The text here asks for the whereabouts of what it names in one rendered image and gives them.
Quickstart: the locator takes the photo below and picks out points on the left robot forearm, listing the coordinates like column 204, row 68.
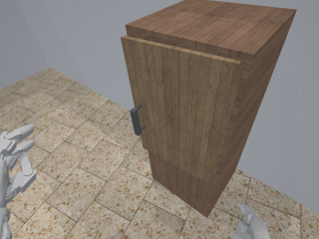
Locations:
column 5, row 230

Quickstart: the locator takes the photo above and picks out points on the cupboard door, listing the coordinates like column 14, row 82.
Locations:
column 186, row 97

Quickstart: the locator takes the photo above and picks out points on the robot left hand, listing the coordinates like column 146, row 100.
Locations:
column 9, row 154

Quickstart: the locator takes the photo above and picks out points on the handle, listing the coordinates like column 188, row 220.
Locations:
column 136, row 121

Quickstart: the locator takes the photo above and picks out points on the robot right hand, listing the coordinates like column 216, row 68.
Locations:
column 256, row 229

